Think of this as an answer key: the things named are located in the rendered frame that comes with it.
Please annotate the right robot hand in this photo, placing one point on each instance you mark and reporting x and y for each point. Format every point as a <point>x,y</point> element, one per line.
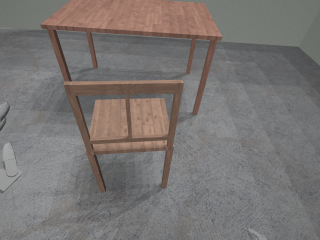
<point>255,235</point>

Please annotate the left robot hand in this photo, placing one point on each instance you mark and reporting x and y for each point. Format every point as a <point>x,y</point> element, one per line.
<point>10,173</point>

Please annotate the chair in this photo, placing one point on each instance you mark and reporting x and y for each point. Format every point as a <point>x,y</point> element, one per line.
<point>127,125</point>

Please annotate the table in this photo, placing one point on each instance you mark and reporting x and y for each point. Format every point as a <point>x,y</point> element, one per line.
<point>156,18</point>

